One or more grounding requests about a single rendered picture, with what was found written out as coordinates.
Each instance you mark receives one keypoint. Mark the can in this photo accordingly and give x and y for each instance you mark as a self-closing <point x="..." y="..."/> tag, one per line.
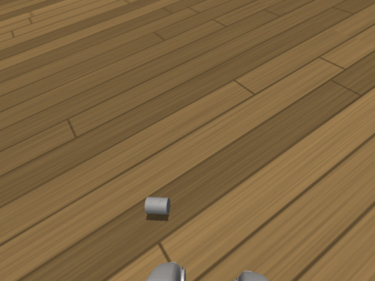
<point x="157" y="205"/>

